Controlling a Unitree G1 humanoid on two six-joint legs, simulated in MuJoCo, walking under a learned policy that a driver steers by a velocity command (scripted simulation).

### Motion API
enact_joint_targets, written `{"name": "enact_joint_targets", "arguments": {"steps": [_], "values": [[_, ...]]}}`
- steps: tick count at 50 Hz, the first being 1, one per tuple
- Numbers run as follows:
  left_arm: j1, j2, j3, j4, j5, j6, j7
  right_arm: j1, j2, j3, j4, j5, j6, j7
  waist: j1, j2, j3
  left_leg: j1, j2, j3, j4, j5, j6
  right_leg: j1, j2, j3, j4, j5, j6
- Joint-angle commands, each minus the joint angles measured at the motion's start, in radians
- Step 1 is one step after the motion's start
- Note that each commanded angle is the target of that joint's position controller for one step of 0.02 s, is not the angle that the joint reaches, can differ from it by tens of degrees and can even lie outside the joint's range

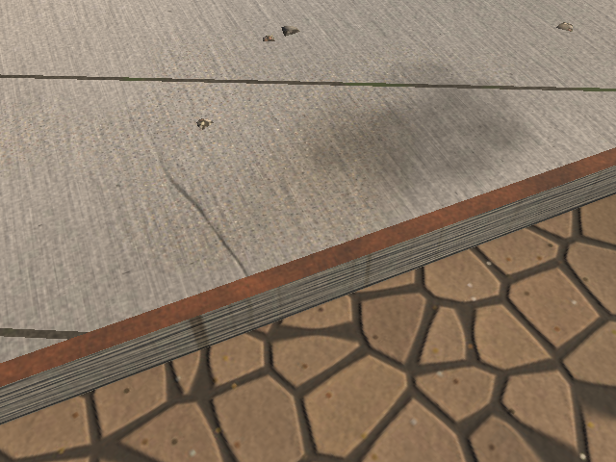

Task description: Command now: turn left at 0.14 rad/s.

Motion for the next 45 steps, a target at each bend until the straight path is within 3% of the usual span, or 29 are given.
{"name": "enact_joint_targets", "arguments": {"steps": [1, 2, 3, 4, 7, 10, 12, 13, 15, 17, 18, 19, 21, 25, 27, 28, 29, 30, 31, 32, 33, 35, 38, 42, 45], "values": [[0.086, 0.117, 0.012, -0.029, 0.026, -0.040, 0.016, 0.019, -0.056, 0.003, -0.047, 0.012, -0.018, -0.007, 0.017, -0.076, -0.090, -0.082, 0.186, -0.169, 0.017, 0.132, 0.019, 0.256, -0.198, 0.211, -0.304, 0.209, -0.047], [-0.002, 0.167, 0.017, -0.038, 0.013, -0.042, 0.008, 0.050, -0.049, 0.001, -0.031, 0.026, -0.012, -0.007, -0.041, -0.175, -0.044, -0.066, 0.062, -0.064, -0.002, -0.076, -0.008, 0.137, -0.293, 0.299, -0.286, 0.389, -0.132], [-0.036, 0.113, 0.004, -0.040, 0.008, -0.047, -0.003, 0.049, -0.080, -0.001, -0.005, 0.011, -0.005, -0.010, -0.033, -0.149, -0.054, 0.040, 0.088, -0.050, -0.011, -0.096, -0.018, 0.081, -0.284, 0.265, -0.268, 0.380, -0.156], [-0.047, 0.093, -0.005, -0.037, 0.006, -0.051, -0.010, 0.035, -0.082, -0.001, 0.006, 0.008, -0.005, -0.007, -0.032, -0.139, -0.048, 0.078, 0.093, -0.067, -0.062, -0.017, -0.017, 0.068, -0.226, 0.217, -0.265, 0.313, -0.123], [-0.003, 0.106, -0.004, -0.005, -0.001, -0.053, -0.005, 0.015, -0.105, -0.005, 0.036, 0.006, -0.013, 0.001, -0.006, -0.121, -0.029, 0.101, 0.132, -0.092, -0.099, 0.130, -0.024, 0.089, -0.130, 0.145, -0.269, 0.208, -0.060], [0.029, 0.099, -0.005, 0.029, -0.005, -0.052, -0.003, 0.031, -0.084, 0.002, 0.086, 0.011, -0.019, -0.008, 0.005, -0.037, -0.021, 0.073, 0.144, -0.099, -0.129, 0.144, -0.029, 0.145, -0.119, 0.125, -0.244, 0.234, -0.062], [0.036, 0.094, -0.007, 0.047, -0.003, -0.052, -0.004, 0.026, -0.078, 0.005, 0.111, 0.012, -0.021, -0.013, 0.011, -0.018, -0.018, 0.072, 0.149, -0.103, -0.141, 0.152, -0.030, 0.156, -0.114, 0.118, -0.237, 0.243, -0.063], [0.048, 0.090, -0.008, 0.061, 0.000, -0.052, -0.006, 0.034, -0.070, 0.009, 0.127, 0.011, -0.020, -0.014, 0.016, -0.019, -0.038, 0.082, 0.141, -0.096, -0.144, 0.089, -0.028, 0.163, -0.107, 0.118, -0.254, 0.134, -0.065], [0.074, 0.138, 0.012, 0.081, 0.003, -0.041, -0.009, 0.020, -0.080, 0.003, 0.132, 0.003, -0.017, -0.012, 0.034, -0.064, -0.005, -0.004, 0.078, -0.035, -0.039, -0.142, -0.007, 0.153, -0.107, 0.170, -0.287, -0.227, -0.103], [0.130, 0.173, 0.028, 0.102, 0.003, -0.031, -0.012, -0.026, -0.074, 0.002, 0.109, -0.011, -0.019, 0.001, 0.058, -0.122, 0.083, -0.166, 0.049, 0.047, 0.113, -0.249, 0.000, 0.135, -0.222, 0.332, -0.395, -0.507, -0.186], [0.145, 0.172, 0.032, 0.112, 0.002, -0.032, -0.014, -0.051, -0.061, 0.007, 0.093, -0.018, -0.026, 0.008, 0.063, -0.128, 0.126, -0.206, 0.081, 0.071, 0.179, -0.223, 0.000, 0.112, -0.285, 0.401, -0.435, -0.528, -0.225], [0.154, 0.157, 0.032, 0.118, 0.006, -0.039, -0.017, -0.067, -0.062, 0.006, 0.082, -0.016, -0.035, 0.013, 0.063, -0.114, 0.142, -0.243, 0.110, 0.063, 0.245, -0.220, 0.001, 0.109, -0.318, 0.436, -0.460, -0.488, -0.248], [0.143, 0.153, 0.035, 0.119, 0.013, -0.060, -0.022, -0.061, -0.076, 0.000, 0.076, -0.010, -0.053, 0.025, 0.045, -0.085, 0.121, -0.299, 0.144, 0.047, 0.304, -0.227, 0.004, 0.166, -0.320, 0.411, -0.461, -0.359, -0.254], [0.121, 0.158, 0.041, 0.129, 0.003, -0.086, -0.031, -0.050, -0.067, -0.005, 0.072, -0.001, -0.074, 0.039, 0.022, -0.100, 0.070, -0.135, 0.124, 0.109, 0.153, -0.131, 0.002, 0.129, -0.224, 0.227, -0.412, -0.167, -0.204], [0.092, 0.159, 0.044, 0.130, -0.005, -0.086, -0.036, 0.053, -0.052, -0.007, 0.107, 0.000, -0.078, 0.036, -0.032, -0.083, 0.059, 0.101, 0.081, 0.164, 0.013, -0.027, 0.002, -0.020, -0.177, 0.149, -0.325, -0.157, -0.181], [0.090, 0.145, 0.040, 0.128, 0.000, -0.088, -0.037, 0.140, -0.071, -0.017, 0.137, -0.002, -0.082, 0.029, -0.063, -0.046, 0.039, 0.246, 0.069, 0.146, -0.021, -0.055, 0.004, -0.118, -0.141, 0.115, -0.231, -0.157, -0.164], [0.060, 0.095, 0.023, 0.107, 0.008, -0.095, -0.041, 0.265, -0.132, -0.035, 0.169, -0.013, -0.091, 0.017, -0.118, 0.090, 0.007, 0.387, 0.203, -0.048, -0.135, -0.207, 0.028, -0.240, -0.069, 0.026, -0.003, -0.122, -0.128], [0.039, 0.019, 0.001, 0.056, 0.001, -0.101, -0.050, 0.388, -0.244, -0.060, 0.185, -0.013, -0.095, 0.010, -0.145, 0.332, -0.039, 0.468, 0.465, -0.514, -0.345, -0.556, 0.123, -0.436, 0.061, -0.095, 0.323, -0.236, -0.083], [0.022, 0.107, 0.022, 0.056, 0.022, -0.094, -0.051, 0.343, -0.205, -0.050, 0.195, -0.012, -0.086, 0.010, -0.096, 0.202, 0.034, 0.350, 0.505, -0.606, -0.363, -0.604, 0.175, -0.479, 0.028, 0.005, 0.497, -0.257, -0.103], [0.011, 0.109, 0.024, 0.059, 0.019, -0.096, -0.061, 0.229, -0.162, -0.037, 0.154, -0.008, -0.088, 0.014, -0.039, 0.092, 0.093, 0.280, 0.463, -0.499, -0.341, -0.535, 0.159, -0.495, -0.029, 0.043, 0.545, -0.148, -0.115], [0.028, 0.092, 0.019, 0.075, 0.011, -0.101, -0.071, 0.170, -0.131, -0.029, 0.134, -0.005, -0.098, 0.018, -0.011, 0.054, 0.090, 0.244, 0.411, -0.395, -0.347, -0.393, 0.132, -0.461, -0.057, 0.046, 0.531, -0.055, -0.107], [0.040, 0.083, 0.017, 0.093, 0.023, -0.098, -0.079, 0.155, -0.094, -0.014, 0.134, 0.001, -0.116, 0.013, 0.015, 0.046, 0.059, 0.246, 0.344, -0.237, -0.354, -0.118, 0.097, -0.410, -0.084, 0.017, 0.494, 0.044, -0.078], [0.006, 0.062, 0.014, 0.090, 0.019, -0.078, -0.084, 0.237, -0.079, -0.005, 0.173, 0.005, -0.131, 0.006, 0.010, 0.057, 0.041, 0.292, 0.320, -0.081, -0.330, 0.207, 0.083, -0.451, -0.073, -0.006, 0.510, 0.104, -0.051], [-0.136, 0.042, 0.003, 0.033, 0.013, -0.075, -0.086, 0.272, -0.055, 0.008, 0.190, 0.001, -0.137, 0.000, -0.008, 0.063, 0.086, 0.258, 0.296, 0.056, -0.337, 0.397, 0.062, -0.497, -0.040, -0.021, 0.404, 0.189, -0.037], [-0.236, 0.018, -0.014, -0.008, 0.012, -0.079, -0.090, 0.265, -0.048, 0.014, 0.191, 0.001, -0.141, -0.005, -0.018, 0.069, 0.109, 0.217, 0.281, 0.141, -0.350, 0.495, 0.043, -0.408, -0.024, -0.097, 0.209, 0.267, -0.047]]}}
Keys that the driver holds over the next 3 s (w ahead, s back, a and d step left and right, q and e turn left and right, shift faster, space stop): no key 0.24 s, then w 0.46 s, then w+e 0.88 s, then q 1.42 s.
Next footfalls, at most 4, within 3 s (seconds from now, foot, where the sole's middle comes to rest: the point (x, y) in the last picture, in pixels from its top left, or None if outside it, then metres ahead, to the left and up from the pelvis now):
0.02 right None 0.04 -0.11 -0.77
0.58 left None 0.14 0.11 -0.78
1.06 right None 0.48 -0.04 -0.78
1.70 left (325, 238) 0.97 -0.02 -0.62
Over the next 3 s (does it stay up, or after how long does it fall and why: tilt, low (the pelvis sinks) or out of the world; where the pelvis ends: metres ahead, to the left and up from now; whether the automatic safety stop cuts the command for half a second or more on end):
stays up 1.03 -0.10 0.15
